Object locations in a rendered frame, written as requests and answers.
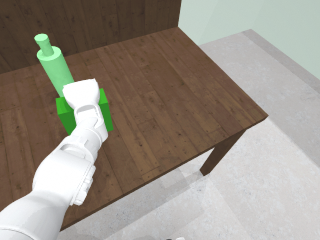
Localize table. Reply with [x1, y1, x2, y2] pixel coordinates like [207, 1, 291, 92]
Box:
[0, 0, 269, 232]

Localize sponge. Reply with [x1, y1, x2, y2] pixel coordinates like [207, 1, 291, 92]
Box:
[55, 88, 114, 136]

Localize left robot forearm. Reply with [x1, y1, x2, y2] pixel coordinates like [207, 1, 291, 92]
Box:
[32, 102, 108, 190]

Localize robot left hand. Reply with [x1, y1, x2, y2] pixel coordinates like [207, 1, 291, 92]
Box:
[62, 78, 100, 110]

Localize left robot upper arm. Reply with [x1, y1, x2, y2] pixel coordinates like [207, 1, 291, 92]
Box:
[0, 149, 96, 240]

